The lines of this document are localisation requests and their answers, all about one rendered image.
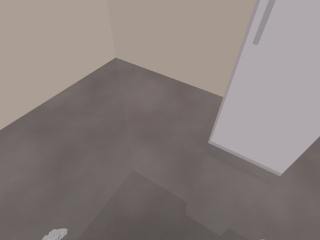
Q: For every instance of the handle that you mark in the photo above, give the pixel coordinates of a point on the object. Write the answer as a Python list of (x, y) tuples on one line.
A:
[(263, 22)]

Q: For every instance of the robot left hand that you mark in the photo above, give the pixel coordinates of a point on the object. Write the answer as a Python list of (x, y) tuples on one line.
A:
[(56, 234)]

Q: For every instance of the fridge door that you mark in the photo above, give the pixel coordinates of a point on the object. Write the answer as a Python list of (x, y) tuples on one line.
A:
[(271, 113)]

